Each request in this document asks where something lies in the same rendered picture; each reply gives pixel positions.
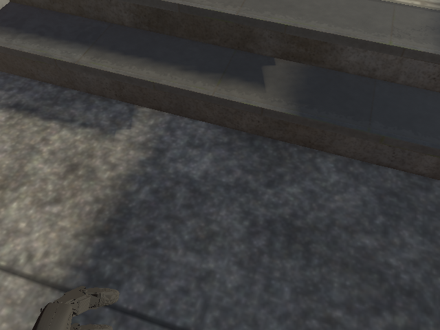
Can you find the left robot hand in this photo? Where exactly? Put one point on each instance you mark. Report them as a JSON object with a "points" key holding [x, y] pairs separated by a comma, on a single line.
{"points": [[58, 315]]}

